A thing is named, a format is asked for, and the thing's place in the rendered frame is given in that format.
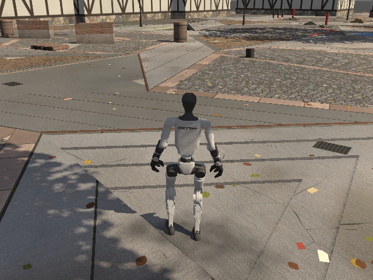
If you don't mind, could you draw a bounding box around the robot left hand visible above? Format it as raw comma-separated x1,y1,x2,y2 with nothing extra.
150,159,164,172

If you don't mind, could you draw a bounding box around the robot left upper arm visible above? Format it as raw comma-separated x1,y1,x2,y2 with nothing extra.
159,117,176,149

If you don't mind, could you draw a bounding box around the robot right upper arm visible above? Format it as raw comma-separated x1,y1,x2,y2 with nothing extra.
200,118,216,151

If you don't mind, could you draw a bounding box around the humanoid robot torso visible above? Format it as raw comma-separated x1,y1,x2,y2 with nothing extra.
174,115,202,175

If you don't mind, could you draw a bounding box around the right robot forearm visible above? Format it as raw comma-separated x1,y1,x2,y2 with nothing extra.
210,143,221,166

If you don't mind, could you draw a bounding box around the left robot forearm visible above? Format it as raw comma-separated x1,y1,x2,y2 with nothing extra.
152,140,164,162

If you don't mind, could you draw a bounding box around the humanoid robot head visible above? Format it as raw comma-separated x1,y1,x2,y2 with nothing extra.
178,93,198,121

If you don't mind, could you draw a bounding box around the robot right hand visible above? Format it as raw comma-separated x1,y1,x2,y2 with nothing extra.
210,164,223,178

